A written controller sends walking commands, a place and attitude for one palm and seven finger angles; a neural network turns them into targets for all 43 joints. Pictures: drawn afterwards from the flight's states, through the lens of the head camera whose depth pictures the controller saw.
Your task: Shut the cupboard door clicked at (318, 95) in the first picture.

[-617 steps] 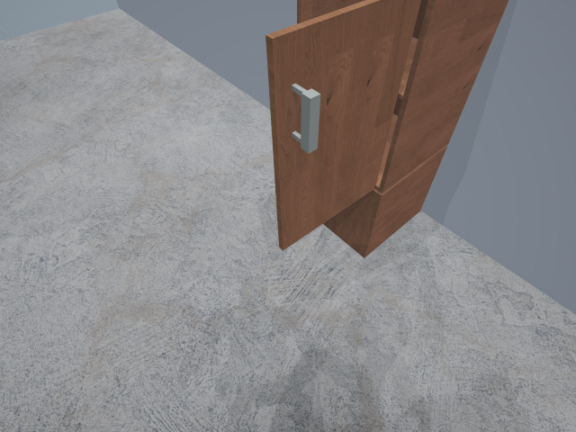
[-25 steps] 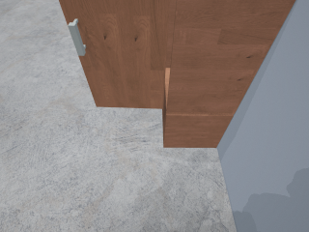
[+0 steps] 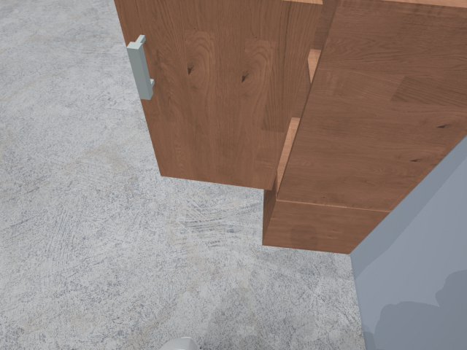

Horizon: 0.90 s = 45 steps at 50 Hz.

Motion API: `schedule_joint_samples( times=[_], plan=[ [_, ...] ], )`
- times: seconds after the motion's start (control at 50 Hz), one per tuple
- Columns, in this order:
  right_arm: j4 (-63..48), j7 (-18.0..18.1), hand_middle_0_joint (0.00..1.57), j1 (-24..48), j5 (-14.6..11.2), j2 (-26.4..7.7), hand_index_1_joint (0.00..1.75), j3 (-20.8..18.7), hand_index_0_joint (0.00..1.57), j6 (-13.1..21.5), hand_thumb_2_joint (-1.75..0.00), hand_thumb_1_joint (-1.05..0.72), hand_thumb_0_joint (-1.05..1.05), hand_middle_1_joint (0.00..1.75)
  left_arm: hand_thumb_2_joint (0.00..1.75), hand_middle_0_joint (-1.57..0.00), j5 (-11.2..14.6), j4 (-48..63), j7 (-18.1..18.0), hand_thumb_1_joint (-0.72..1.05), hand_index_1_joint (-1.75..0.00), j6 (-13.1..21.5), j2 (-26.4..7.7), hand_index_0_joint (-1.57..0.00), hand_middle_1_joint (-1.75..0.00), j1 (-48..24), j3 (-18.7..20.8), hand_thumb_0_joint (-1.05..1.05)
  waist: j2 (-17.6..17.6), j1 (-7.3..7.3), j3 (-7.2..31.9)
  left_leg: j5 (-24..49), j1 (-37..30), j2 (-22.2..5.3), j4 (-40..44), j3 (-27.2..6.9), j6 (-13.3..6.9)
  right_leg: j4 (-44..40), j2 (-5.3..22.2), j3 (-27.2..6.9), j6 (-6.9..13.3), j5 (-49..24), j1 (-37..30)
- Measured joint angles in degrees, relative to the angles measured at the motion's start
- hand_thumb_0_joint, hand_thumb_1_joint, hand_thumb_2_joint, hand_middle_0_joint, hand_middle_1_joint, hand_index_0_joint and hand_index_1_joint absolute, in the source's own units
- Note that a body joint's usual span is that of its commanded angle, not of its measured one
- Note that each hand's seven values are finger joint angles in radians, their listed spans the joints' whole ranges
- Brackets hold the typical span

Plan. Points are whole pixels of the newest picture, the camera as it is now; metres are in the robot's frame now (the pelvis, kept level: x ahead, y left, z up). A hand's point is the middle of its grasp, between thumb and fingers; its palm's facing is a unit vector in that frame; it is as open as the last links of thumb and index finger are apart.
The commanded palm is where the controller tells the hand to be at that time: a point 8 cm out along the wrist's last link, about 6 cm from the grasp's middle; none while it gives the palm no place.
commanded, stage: take the last steps up to it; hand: left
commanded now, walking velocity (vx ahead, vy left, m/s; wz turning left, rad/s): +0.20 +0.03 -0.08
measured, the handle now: (143, 67) +0.63 +0.26 +0.11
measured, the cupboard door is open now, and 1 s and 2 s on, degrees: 88 88 88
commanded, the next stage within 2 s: come to a stop and stand still in 0.16 s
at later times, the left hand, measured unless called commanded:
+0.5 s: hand (156, 299) +0.22 +0.17 -0.15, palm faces -0.01 -0.98 -0.21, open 7.2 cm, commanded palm none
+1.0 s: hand (146, 337) +0.15 +0.18 -0.16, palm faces -0.02 -0.97 -0.25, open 7.4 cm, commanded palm none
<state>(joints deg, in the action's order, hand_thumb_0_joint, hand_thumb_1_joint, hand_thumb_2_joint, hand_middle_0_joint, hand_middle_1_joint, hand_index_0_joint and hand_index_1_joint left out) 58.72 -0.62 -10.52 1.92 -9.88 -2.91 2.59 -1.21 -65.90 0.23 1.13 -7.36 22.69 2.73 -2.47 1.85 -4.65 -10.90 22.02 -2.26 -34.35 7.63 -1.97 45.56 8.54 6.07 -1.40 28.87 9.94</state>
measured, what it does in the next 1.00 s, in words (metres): walks ahead: right foot, then left foot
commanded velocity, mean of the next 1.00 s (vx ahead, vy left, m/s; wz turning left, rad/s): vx -0.06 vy -0.01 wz -0.01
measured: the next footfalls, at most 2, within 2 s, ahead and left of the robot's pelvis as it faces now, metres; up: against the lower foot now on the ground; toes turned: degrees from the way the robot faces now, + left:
right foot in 0.30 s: +0.17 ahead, -0.10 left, +0.00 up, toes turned -10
left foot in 0.56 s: +0.22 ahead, +0.16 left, +0.00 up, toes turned +1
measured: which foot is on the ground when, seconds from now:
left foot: down 0.00-0.30, up 0.32-0.54, down 0.56-1.00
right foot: up 0.00-0.28, down 0.30-0.60, up 0.62-0.84, down 0.86-1.00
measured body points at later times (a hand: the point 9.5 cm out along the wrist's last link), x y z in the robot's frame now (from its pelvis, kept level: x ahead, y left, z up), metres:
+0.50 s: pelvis +0.13 +0.00 +0.02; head +0.17 -0.01 +0.46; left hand +0.22 +0.23 -0.13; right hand +0.12 -0.22 -0.15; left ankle +0.12 +0.13 -0.71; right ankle +0.13 -0.10 -0.72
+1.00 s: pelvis +0.10 -0.01 +0.00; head +0.12 -0.02 +0.45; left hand +0.15 +0.23 -0.14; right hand +0.17 -0.25 -0.14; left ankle +0.15 +0.11 -0.72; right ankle +0.08 -0.11 -0.72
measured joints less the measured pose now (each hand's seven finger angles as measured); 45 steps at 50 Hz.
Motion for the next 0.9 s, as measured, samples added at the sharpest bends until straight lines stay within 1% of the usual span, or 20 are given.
schedule_joint_samples(
  times=[0.04,0.08,0.12,0.16,0.24,0.3,0.34,0.4,0.46,0.52,0.54,0.56,0.6,0.64,0.7,0.74,0.8,0.84,0.86,0.9],
  plan=[
    [-0.4,0.79,0.2,0.15,-0.03,1.05,0.3,0.34,0.2,0.39,-0.9,-0.91,0.0,0.3,0.9,-0.21,0.03,0.03,-0.11,0.9,-0.3,-0.85,-0.85,-0.2,-0.3,-1.92,0.27,0.01,-0.58,-0.04,-0.04,-3.03,-1.62,0.26,-0.04,1.36,-0.31,13.54,-1.13,-2.33,1.63,-0.97,7.21],
    [-0.48,1.89,0.2,-0.28,-0.21,1.43,0.3,0.08,0.2,0.79,-0.9,-0.93,0.0,0.3,0.9,-0.2,-0.12,0.83,0.01,0.91,-0.3,-1.02,-1.46,-0.2,-0.3,-4.26,0.59,0.01,-0.53,-0.3,0.22,-3.15,-4.18,0.75,2.84,2.44,-0.1,19.1,-1.78,-2.49,2.17,-4.04,12.68],
    [-0.07,2.27,0.2,-1.19,-0.15,1.18,0.3,0.24,0.2,1.17,-0.9,-0.94,-0.01,0.3,0.9,-0.2,-0.19,2.3,0.05,0.91,-0.3,-0.92,-1.9,-0.2,-0.3,-6.73,0.77,0.01,-0.14,-0.53,0.61,-2.4,-6.78,1.33,6.2,3.12,-0.32,18.04,-2.1,-1.82,2.1,-6.21,16.09],
    [0.68,2.14,0.2,-2.35,-0.06,0.89,0.3,0.52,0.2,1.06,-0.9,-0.94,-0.01,0.3,0.9,-0.2,-0.16,4.08,0.04,0.91,-0.3,-0.74,-2.09,-0.2,-0.3,-9.06,0.8,0.01,0.52,-0.68,1.06,-2.06,-9.1,1.69,8.94,3.53,-0.52,12.57,-2.32,-0.88,1.89,-7.79,17.45],
    [2.41,1.63,0.2,-4.66,0.07,0.8,0.3,0.85,0.2,-0.04,-0.9,-0.93,-0.01,0.3,0.9,-0.2,-0.25,7.04,-0.07,0.93,-0.3,-0.31,-2.9,-0.2,-0.3,-12.79,0.93,0.01,1.76,-1.47,1.44,-3.59,-12.12,1.97,10.11,3.61,0.05,-1.12,-3.11,0.13,1.64,-10.15,15.37],
    [3.77,1.33,0.2,-6.65,-0.21,1.07,0.3,1.05,0.2,-1.06,-0.9,-0.92,0.0,0.3,0.9,-0.2,-0.36,8.58,0.06,0.92,-0.3,0.54,-3.35,-0.2,-0.3,-13.82,0.65,0.01,1.83,-1.82,1.98,-7.62,-12.66,2.07,6.08,3.6,1.05,-10.99,-3.79,-0.1,1.99,-14.02,10.32],
    [4.79,1.23,0.2,-6.64,-0.6,0.63,0.3,1.23,0.2,-1.97,-0.9,-0.92,0.0,0.3,0.9,-0.2,-0.16,8.37,-0.39,0.92,-0.3,1.44,-2.61,-0.2,-0.3,-14.36,0.15,0.01,3.51,-2.16,1.67,-12.52,-11.45,1.03,0.99,1.9,1.86,-10.16,-4.84,0.54,3.37,-13.36,9.51],
    [5.57,1.64,0.2,-5.31,-1.26,0.62,0.3,1.37,0.2,-3.3,-0.9,-0.92,0.0,0.3,0.9,-0.2,0.13,7.53,-1.1,0.92,-0.3,1.71,-1.63,-0.2,-0.3,-14.56,-0.95,0.0,4.04,-2.78,1.16,-18.12,-8.26,1.18,-6.07,-1.91,3.14,-12.43,-5.53,1.28,4.04,-12.84,7.16],
    [5.1,2.04,0.2,-3.77,-1.84,1.04,0.3,1.35,0.2,-3.9,-0.9,-0.91,0.0,0.3,0.9,-0.2,0.34,6.78,-1.78,0.91,-0.3,0.78,-1.01,-0.2,-0.3,-14.7,-1.18,0.0,2.84,-2.81,0.58,-16.69,-6.47,1.28,-6.11,-3.55,4.11,-15.44,-5.46,1.17,3.75,-13.91,5.15],
    [4.23,2.13,0.2,-2.6,-1.74,1.22,0.3,1.08,0.2,-4.29,-0.9,-0.91,0.0,0.3,0.9,-0.21,0.58,6.76,-2.28,0.93,-0.3,-0.34,-1.6,-0.2,-0.3,-14.92,-0.45,-0.01,1.78,-2.45,0.13,-10.39,-6.64,0.92,-0.22,-3.68,4.7,-15.59,-5.24,1.23,3.0,-13.5,4.34],
    [3.91,2.11,0.2,-2.24,-1.62,1.09,0.3,0.95,0.2,-4.35,-0.9,-0.91,0.0,0.3,0.9,-0.21,0.64,6.79,-2.26,0.93,-0.3,-0.73,-1.83,-0.21,-0.3,-14.83,-0.35,-0.01,1.66,-2.31,-0.04,-6.79,-7.12,0.65,2.46,-3.45,4.69,-14.79,-5.27,1.23,2.69,-12.95,4.41],
    [3.55,2.09,0.2,-1.98,-1.48,0.82,0.3,0.79,0.2,-4.36,-0.9,-0.91,0.0,0.3,0.9,-0.21,0.73,6.84,-2.21,0.93,-0.3,-1.15,-1.99,-0.21,-0.3,-14.63,-0.26,-0.01,1.83,-2.19,-0.11,-2.11,-7.55,0.17,4.22,-3.25,3.95,-13.68,-5.48,1.31,2.34,-12.24,4.61],
    [3.02,2.21,0.2,-1.34,-1.18,1.03,0.3,0.51,0.2,-4.42,-0.9,-0.91,0.0,0.3,0.9,-0.21,0.82,6.83,-2.21,0.93,-0.3,-2.2,-2.79,-0.21,-0.3,-14.18,0.01,0.0,0.6,-1.77,-0.12,-3.35,-7.65,0.59,3.16,-2.44,2.03,-11.39,-4.89,0.59,1.73,-11.2,5.31],
    [1.99,2.57,0.2,-0.95,-0.87,1.3,0.3,0.52,0.2,-4.22,-0.9,-0.91,0.0,0.3,0.9,-0.21,0.93,6.94,-2.26,0.92,-0.3,-3.4,-3.52,-0.2,-0.3,-13.73,0.27,0.0,-0.03,-1.58,0.14,-5.24,-7.59,0.75,2.99,-1.95,1.11,-4.66,-5.49,-1.67,1.39,-4.31,7.59],
    [0.53,3.15,0.2,-0.31,-0.35,1.32,0.3,0.65,0.2,-3.96,-0.9,-0.91,0.0,0.3,0.9,-0.21,0.92,7.05,-2.09,0.92,-0.3,-4.45,-3.99,-0.2,-0.3,-13.82,0.74,0.0,0.77,-1.85,-0.14,-4.69,-7.16,0.35,3.72,-2.68,0.95,4.61,-7.32,-4.22,1.41,1.25,10.05],
    [0.01,3.16,0.2,0.27,-0.2,1.14,0.3,0.7,0.2,-4.01,-0.9,-0.91,0.0,0.3,0.9,-0.2,0.95,7.41,-1.96,0.91,-0.3,-4.54,-4.09,-0.2,-0.3,-13.74,0.9,0.0,1.41,-1.68,-0.37,-3.89,-6.94,0.02,4.43,-3.0,1.05,5.54,-7.85,-4.71,1.26,1.57,10.07],
    [-0.42,3.02,0.2,1.05,-0.2,0.74,0.3,0.57,0.2,-4.02,-0.9,-0.91,0.0,0.3,0.9,-0.2,0.86,7.9,-1.74,0.91,-0.3,-4.43,-4.05,-0.2,-0.3,-13.38,0.8,0.0,2.35,-1.6,-0.48,-3.0,-6.38,-0.44,5.04,-3.31,1.55,0.74,-7.88,-4.31,1.28,0.08,8.03],
    [-0.52,2.82,0.2,1.22,-0.45,0.37,0.3,0.46,0.2,-4.06,-0.9,-0.91,0.0,0.3,0.9,-0.2,0.78,8.26,-1.58,0.91,-0.3,-4.0,-3.95,-0.2,-0.3,-12.81,0.61,0.01,2.81,-1.39,-0.3,-2.81,-5.72,-0.68,4.6,-3.4,2.13,-6.76,-7.69,-3.7,1.28,-5.33,5.12],
    [-0.79,2.64,0.2,1.09,-0.97,0.16,0.3,0.44,0.2,-4.09,-0.9,-0.91,0.0,0.3,0.9,-0.2,0.67,8.69,-1.91,0.91,-0.3,-3.35,-4.03,-0.2,-0.3,-11.99,0.2,0.01,2.69,-0.94,0.22,-3.21,-4.77,-0.77,3.32,-3.04,2.54,-12.29,-7.55,-4.18,1.09,-10.74,3.5],
    [-2.55,2.2,0.2,1.27,-1.35,-0.91,0.3,0.14,0.2,-4.11,-0.9,-0.91,0.0,0.3,0.9,-0.2,0.09,9.18,-2.45,0.91,-0.3,-2.03,-3.33,-0.2,-0.3,-10.88,-0.31,0.01,4.37,-1.11,-0.44,-5.39,-2.51,-1.81,-1.23,-4.01,2.8,-13.95,-8.74,-3.95,1.66,-11.65,2.84]
  ],
)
